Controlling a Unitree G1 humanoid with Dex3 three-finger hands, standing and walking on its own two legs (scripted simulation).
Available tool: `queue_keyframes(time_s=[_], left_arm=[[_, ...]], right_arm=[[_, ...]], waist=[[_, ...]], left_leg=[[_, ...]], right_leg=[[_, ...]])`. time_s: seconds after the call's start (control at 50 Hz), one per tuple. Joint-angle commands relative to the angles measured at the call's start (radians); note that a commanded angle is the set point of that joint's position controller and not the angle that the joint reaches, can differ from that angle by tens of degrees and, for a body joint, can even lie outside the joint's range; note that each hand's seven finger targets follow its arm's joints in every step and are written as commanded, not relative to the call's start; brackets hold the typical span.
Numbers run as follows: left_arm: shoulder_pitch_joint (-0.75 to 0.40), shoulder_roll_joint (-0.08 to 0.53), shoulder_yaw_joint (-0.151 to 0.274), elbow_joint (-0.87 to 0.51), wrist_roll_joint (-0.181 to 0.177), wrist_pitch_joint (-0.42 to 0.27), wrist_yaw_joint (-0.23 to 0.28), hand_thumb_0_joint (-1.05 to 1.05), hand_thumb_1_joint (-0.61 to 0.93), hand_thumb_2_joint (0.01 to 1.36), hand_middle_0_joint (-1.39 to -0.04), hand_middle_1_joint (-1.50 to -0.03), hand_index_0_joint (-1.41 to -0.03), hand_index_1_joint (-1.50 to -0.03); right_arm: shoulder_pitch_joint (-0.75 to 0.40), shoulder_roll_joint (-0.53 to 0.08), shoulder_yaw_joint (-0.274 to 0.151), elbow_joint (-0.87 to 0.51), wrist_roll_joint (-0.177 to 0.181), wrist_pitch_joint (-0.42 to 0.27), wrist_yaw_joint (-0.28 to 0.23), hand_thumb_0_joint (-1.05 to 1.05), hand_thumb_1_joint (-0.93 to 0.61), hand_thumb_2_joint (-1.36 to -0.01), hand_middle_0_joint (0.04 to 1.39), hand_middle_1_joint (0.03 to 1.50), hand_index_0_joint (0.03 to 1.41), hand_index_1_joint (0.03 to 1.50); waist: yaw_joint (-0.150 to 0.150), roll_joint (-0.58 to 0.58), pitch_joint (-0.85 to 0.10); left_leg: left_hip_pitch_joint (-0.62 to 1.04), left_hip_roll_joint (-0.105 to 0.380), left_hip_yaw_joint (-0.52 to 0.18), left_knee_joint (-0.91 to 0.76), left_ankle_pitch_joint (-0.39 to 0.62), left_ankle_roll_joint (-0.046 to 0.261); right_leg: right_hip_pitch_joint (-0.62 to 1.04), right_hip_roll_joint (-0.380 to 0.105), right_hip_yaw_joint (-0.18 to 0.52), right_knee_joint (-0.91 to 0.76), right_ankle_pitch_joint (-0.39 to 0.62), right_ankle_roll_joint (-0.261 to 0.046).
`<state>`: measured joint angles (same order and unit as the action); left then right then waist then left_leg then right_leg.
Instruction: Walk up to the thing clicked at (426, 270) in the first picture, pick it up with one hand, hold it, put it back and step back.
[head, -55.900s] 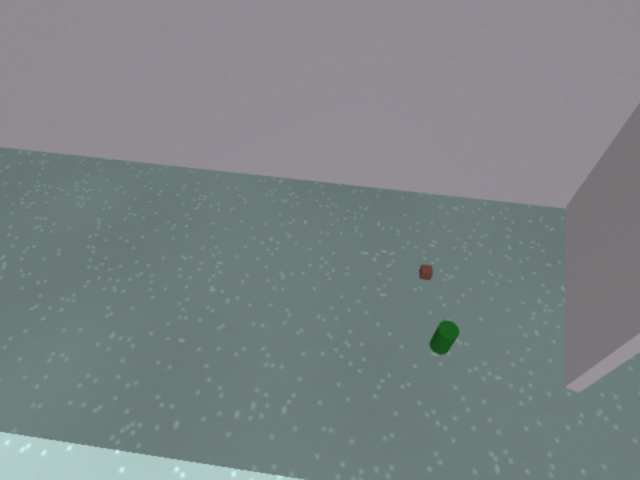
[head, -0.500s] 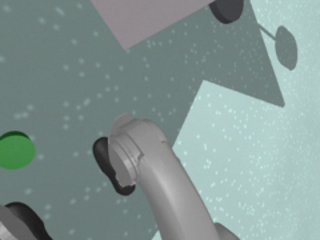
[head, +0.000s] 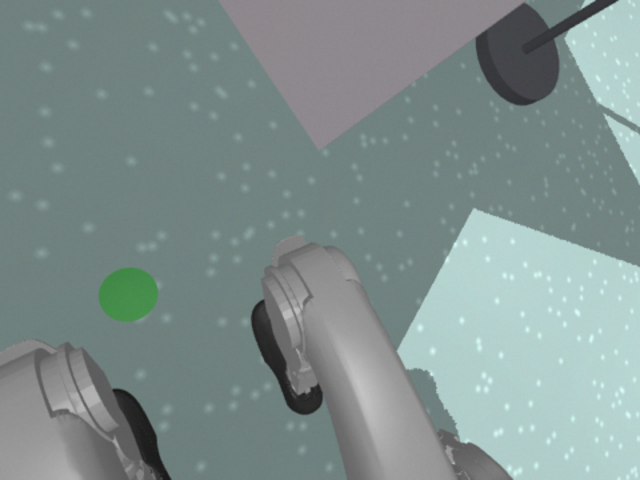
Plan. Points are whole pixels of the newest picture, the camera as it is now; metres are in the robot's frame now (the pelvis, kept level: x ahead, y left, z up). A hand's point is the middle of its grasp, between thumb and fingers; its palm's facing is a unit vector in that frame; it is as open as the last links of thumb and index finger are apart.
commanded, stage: withdraw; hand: left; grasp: from above
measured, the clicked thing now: out of the picture +0.56 +0.30 -0.31
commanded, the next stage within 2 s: home in 0.38 s
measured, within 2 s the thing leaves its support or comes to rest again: neither
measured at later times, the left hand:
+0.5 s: hand out of the picture +0.56 +0.29 -0.06, palm faces -0.37 -0.09 -0.93, open 12.5 cm
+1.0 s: hand out of the picture +0.41 +0.27 +0.03, palm faces -0.24 -0.60 -0.77, open 9.3 cm
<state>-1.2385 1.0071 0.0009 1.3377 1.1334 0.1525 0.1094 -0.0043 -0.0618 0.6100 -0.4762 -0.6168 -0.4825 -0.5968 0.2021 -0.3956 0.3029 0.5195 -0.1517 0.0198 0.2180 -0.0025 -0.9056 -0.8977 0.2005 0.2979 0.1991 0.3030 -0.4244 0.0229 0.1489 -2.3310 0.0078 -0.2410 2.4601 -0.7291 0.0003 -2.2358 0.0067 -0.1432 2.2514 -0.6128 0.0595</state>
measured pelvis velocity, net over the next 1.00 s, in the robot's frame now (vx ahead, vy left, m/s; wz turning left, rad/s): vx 0.00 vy -0.02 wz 0.18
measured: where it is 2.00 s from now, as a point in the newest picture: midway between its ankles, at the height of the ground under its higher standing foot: (226, 423)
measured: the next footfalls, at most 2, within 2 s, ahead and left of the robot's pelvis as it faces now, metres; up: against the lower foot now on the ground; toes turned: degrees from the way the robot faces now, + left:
none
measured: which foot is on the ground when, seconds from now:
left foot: down 0.00-1.00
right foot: down 0.00-1.00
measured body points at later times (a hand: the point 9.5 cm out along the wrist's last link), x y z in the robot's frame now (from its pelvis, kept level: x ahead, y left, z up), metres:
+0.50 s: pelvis -0.01 +0.01 +0.04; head +0.24 +0.12 +0.40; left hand +0.57 +0.29 -0.01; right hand +0.04 -0.27 -0.02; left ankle +0.06 +0.12 -0.30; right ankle +0.13 -0.13 -0.30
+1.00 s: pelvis +0.00 -0.02 +0.12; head +0.20 +0.02 +0.53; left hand +0.42 +0.30 +0.08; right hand +0.15 -0.27 -0.01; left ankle +0.06 +0.12 -0.30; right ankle +0.13 -0.13 -0.30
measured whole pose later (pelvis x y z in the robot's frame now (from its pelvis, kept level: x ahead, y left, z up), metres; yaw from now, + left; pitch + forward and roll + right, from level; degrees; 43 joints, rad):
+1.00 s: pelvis +0.00 -0.02 +0.12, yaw +11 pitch +37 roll -4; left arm -0.69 0.47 -0.03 0.76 0.56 0.22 0.02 0.00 0.56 0.72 -0.21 -0.31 -0.21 -0.30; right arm 0.17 -0.29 -0.02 0.60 -0.01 0.07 0.03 0.00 -0.90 -0.89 0.20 0.30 0.20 0.30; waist -0.11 0.09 -0.20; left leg -1.98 0.01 -0.07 2.00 -0.67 -0.01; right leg -1.97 -0.03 -0.02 1.94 -0.61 0.03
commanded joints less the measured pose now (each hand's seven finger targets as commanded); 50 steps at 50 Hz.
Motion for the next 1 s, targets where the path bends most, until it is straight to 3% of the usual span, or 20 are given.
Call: queue_keyframes(time_s=[0.0,0.06,0.12,0.2,0.26,0.3,0.36,0.4,0.46,0.5,0.56,0.62,0.7,0.78,0.84,0.9,0.92,0.94,0.96,0.98], left_arm=[[-0.264,0.115,-0.021,-0.254,-0.014,-0.090,-0.161,0.000,-0.168,0.705,-0.365,-0.710,-0.380,-0.695],[-0.353,0.106,-0.050,-0.414,-0.009,-0.180,-0.222,0.000,-0.228,0.755,-0.298,-0.764,-0.318,-0.744],[-0.400,0.089,-0.055,-0.466,-0.005,-0.241,-0.231,0.000,-0.268,0.792,-0.257,-0.805,-0.277,-0.784],[-0.472,0.019,-0.086,-0.443,0.035,-0.244,-0.153,0.000,-0.308,0.830,-0.231,-0.825,-0.241,-0.814],[-0.613,-0.021,-0.103,-0.521,0.061,-0.220,-0.066,0.000,-0.270,0.806,-0.270,-0.797,-0.277,-0.790],[-0.604,-0.074,-0.129,-0.421,0.076,-0.178,-0.022,0.000,-0.261,0.799,-0.290,-0.789,-0.294,-0.785],[-0.514,-0.181,-0.160,-0.188,0.071,-0.118,0.016,0.000,-0.246,0.781,-0.283,-0.790,-0.299,-0.774],[-0.509,-0.190,-0.155,-0.123,0.069,-0.089,0.021,0.000,-0.203,0.746,-0.304,-0.766,-0.329,-0.742],[-0.387,-0.192,-0.154,0.018,0.085,-0.043,0.013,0.000,-0.164,0.706,-0.339,-0.737,-0.369,-0.706],[-0.415,-0.118,-0.109,-0.040,0.077,-0.040,0.011,0.000,-0.004,0.866,-0.207,-0.577,-0.209,-0.546],[-0.375,-0.034,-0.034,-0.079,0.029,-0.048,0.014,0.000,0.236,0.812,-0.191,-0.401,-0.183,-0.408],[-0.422,0.093,0.086,-0.405,-0.026,-0.075,0.027,0.000,0.476,0.716,-0.168,-0.257,-0.167,-0.258],[-0.210,-0.036,0.115,-0.583,-0.174,-0.061,0.030,0.000,0.738,0.805,-0.183,-0.274,-0.183,-0.274],[-0.086,-0.150,0.116,-0.703,-0.341,-0.021,0.006,0.000,0.712,0.791,-0.181,-0.270,-0.181,-0.270],[0.096,-0.334,0.034,-0.717,-0.467,0.015,-0.027,0.000,0.596,0.730,-0.171,-0.256,-0.170,-0.257],[0.199,-0.403,0.000,-0.770,-0.572,0.039,-0.061,0.000,0.430,0.610,-0.251,-0.336,-0.250,-0.337],[0.219,-0.438,-0.023,-0.766,-0.595,0.045,-0.073,0.000,0.510,0.690,-0.179,-0.295,-0.177,-0.296],[0.255,-0.443,-0.019,-0.785,-0.619,0.048,-0.076,0.000,0.430,0.610,-0.259,-0.375,-0.257,-0.376],[0.261,-0.460,-0.025,-0.790,-0.634,0.048,-0.075,0.000,0.510,0.690,-0.179,-0.295,-0.178,-0.296],[0.294,-0.439,-0.007,-0.825,-0.652,0.050,-0.070,0.000,0.430,0.610,-0.247,-0.375,-0.258,-0.376]], right_arm=[[0.269,-0.336,-0.151,0.002,0.011,0.048,-0.076,0.000,-0.894,-0.897,0.199,0.300,0.199,0.300],[0.242,-0.323,-0.166,-0.033,0.023,0.055,-0.123,0.000,-0.889,-0.894,0.199,0.300,0.199,0.300],[0.233,-0.296,-0.178,-0.018,0.027,0.055,-0.159,0.000,-0.888,-0.893,0.199,0.300,0.199,0.300],[0.231,-0.253,-0.183,0.042,0.033,0.066,-0.183,0.000,-0.890,-0.895,0.199,0.300,0.199,0.300],[0.198,-0.237,-0.202,0.045,0.038,0.074,-0.185,0.000,-0.891,-0.896,0.199,0.300,0.199,0.300],[0.187,-0.227,-0.212,0.061,0.046,0.079,-0.174,0.000,-0.894,-0.897,0.199,0.300,0.199,0.300],[0.204,-0.224,-0.220,0.090,0.040,0.076,-0.163,0.000,-0.890,-0.894,0.199,0.300,0.200,0.300],[0.218,-0.217,-0.221,0.091,0.036,0.077,-0.155,0.000,-0.887,-0.892,0.200,0.300,0.200,0.300],[0.233,-0.182,-0.196,0.108,0.039,0.086,-0.146,0.000,-0.886,-0.889,0.199,0.300,0.199,0.300],[0.227,-0.188,-0.194,0.072,0.041,0.089,-0.145,0.000,-0.898,-0.896,0.199,0.299,0.199,0.299],[0.236,-0.193,-0.198,0.041,0.048,0.091,-0.150,0.000,-0.900,-0.897,0.199,0.299,0.199,0.299],[0.235,-0.218,-0.236,-0.036,0.064,0.078,-0.157,0.000,-0.902,-0.899,0.199,0.299,0.199,0.299],[0.252,-0.159,-0.289,-0.037,0.099,0.074,-0.150,0.000,-0.902,-0.899,0.200,0.299,0.199,0.299],[0.244,-0.127,-0.362,0.004,0.123,0.078,-0.162,0.000,-0.902,-0.900,0.200,0.300,0.200,0.300],[0.227,-0.091,-0.386,0.020,0.137,0.064,-0.179,0.000,-0.902,-0.900,0.200,0.300,0.200,0.300],[0.190,-0.084,-0.397,0.026,0.146,0.040,-0.198,0.000,-0.873,-0.881,0.199,0.300,0.200,0.300],[0.180,-0.082,-0.399,0.023,0.147,0.029,-0.202,0.000,-0.901,-0.899,0.200,0.300,0.200,0.300],[0.173,-0.080,-0.401,0.024,0.149,0.019,-0.209,0.000,-0.888,-0.884,0.200,0.300,0.200,0.300],[0.159,-0.072,-0.401,0.032,0.149,0.008,-0.214,0.000,-0.901,-0.900,0.200,0.300,0.200,0.300],[0.147,-0.068,-0.402,0.026,0.152,-0.003,-0.221,0.000,-0.889,-0.883,0.200,0.300,0.200,0.300]], waist=[[-0.087,0.271,-0.602],[-0.054,0.273,-0.638],[-0.029,0.334,-0.725],[-0.021,0.458,-0.789],[-0.029,0.570,-0.866],[-0.031,0.613,-0.856],[-0.069,0.492,-0.745],[-0.068,0.482,-0.729],[-0.021,0.419,-0.728],[-0.013,0.389,-0.783],[0.010,0.300,-0.805],[0.099,0.444,-1.103],[0.177,0.476,-1.300],[0.205,0.358,-1.251],[0.182,0.171,-1.087],[0.190,0.046,-1.000],[0.177,0.006,-0.972],[0.190,-0.013,-0.936],[0.189,-0.019,-0.918],[0.224,-0.006,-0.927]], left_leg=[[0.312,0.009,0.116,-0.264,0.190,0.014],[0.390,-0.006,0.106,-0.296,0.136,0.010],[0.522,-0.004,0.100,-0.327,0.123,-0.001],[0.676,-0.003,0.062,-0.414,0.094,-0.018],[0.783,0.008,0.059,-0.461,0.200,-0.034],[0.797,0.014,0.071,-0.476,0.263,-0.038],[0.713,0.014,0.088,-0.466,0.275,-0.027],[0.678,0.013,0.098,-0.473,0.272,-0.025],[0.610,0.007,0.117,-0.465,0.275,-0.011],[0.558,0.000,0.137,-0.447,0.294,0.000],[0.478,-0.014,0.171,-0.424,0.277,0.021],[0.638,-0.020,0.189,-0.427,0.393,0.004],[0.777,-0.023,0.208,-0.517,0.391,0.003],[0.741,-0.020,0.200,-0.614,0.185,0.032],[0.651,-0.020,0.206,-0.665,0.068,0.050],[0.659,-0.022,0.220,-0.703,0.080,0.052],[0.667,-0.020,0.222,-0.709,0.087,0.052],[0.674,-0.020,0.223,-0.728,0.088,0.051],[0.709,-0.017,0.217,-0.747,0.099,0.049],[0.751,-0.019,0.227,-0.764,0.121,0.046]], right_leg=[[0.459,0.045,-0.080,-0.279,0.145,-0.126],[0.391,0.047,-0.078,-0.308,0.050,-0.132],[0.362,0.045,-0.071,-0.310,0.039,-0.128],[0.243,0.029,-0.071,-0.278,0.056,-0.122],[0.214,0.013,-0.062,-0.251,0.152,-0.115],[0.186,0.010,-0.052,-0.243,0.186,-0.110],[0.188,0.013,-0.050,-0.275,0.198,-0.111],[0.202,0.009,-0.037,-0.281,0.195,-0.111],[0.238,0.010,-0.031,-0.272,0.187,-0.116],[0.319,0.009,-0.018,-0.278,0.207,-0.116],[0.417,0.015,-0.015,-0.282,0.200,-0.110],[0.526,0.001,0.000,-0.260,0.302,-0.119],[0.610,0.004,0.016,-0.297,0.299,-0.111],[0.613,0.005,0.038,-0.379,0.164,-0.093],[0.655,0.010,0.049,-0.491,0.067,-0.084],[0.742,0.006,0.066,-0.609,0.053,-0.082],[0.761,0.006,0.069,-0.635,0.054,-0.081],[0.788,0.004,0.073,-0.664,0.053,-0.081],[0.795,0.001,0.073,-0.676,0.065,-0.079],[0.835,0.000,0.082,-0.699,0.077,-0.080]])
